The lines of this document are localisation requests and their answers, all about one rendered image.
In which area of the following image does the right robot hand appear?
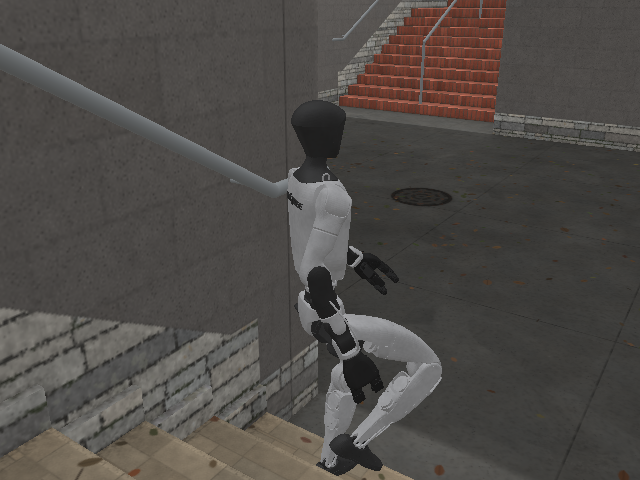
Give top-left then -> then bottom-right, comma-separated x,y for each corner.
343,351 -> 384,404

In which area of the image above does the robot right upper arm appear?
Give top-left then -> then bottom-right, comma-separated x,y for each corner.
299,183 -> 352,288

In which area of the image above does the robot right foot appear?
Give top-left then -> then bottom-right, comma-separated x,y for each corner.
329,433 -> 383,471

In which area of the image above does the right robot forearm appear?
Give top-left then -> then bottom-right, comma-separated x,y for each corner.
307,266 -> 361,360

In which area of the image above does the left robot hand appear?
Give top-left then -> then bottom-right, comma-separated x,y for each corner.
354,251 -> 399,295

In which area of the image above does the robot torso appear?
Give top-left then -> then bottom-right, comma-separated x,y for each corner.
287,173 -> 351,343

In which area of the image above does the robot left upper arm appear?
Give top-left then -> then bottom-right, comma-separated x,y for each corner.
288,167 -> 300,182

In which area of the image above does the left robot forearm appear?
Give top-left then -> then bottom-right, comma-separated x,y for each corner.
347,245 -> 363,268

